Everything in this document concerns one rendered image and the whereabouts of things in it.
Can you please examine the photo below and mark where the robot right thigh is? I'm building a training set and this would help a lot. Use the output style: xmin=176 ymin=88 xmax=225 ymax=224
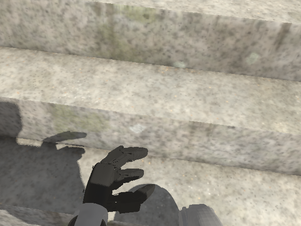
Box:
xmin=178 ymin=203 xmax=223 ymax=226

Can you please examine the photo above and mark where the robot left hand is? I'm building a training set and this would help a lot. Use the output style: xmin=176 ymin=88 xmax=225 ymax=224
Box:
xmin=83 ymin=145 xmax=155 ymax=214

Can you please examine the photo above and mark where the robot left forearm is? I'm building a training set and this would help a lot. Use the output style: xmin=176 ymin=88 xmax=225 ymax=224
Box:
xmin=68 ymin=202 xmax=108 ymax=226

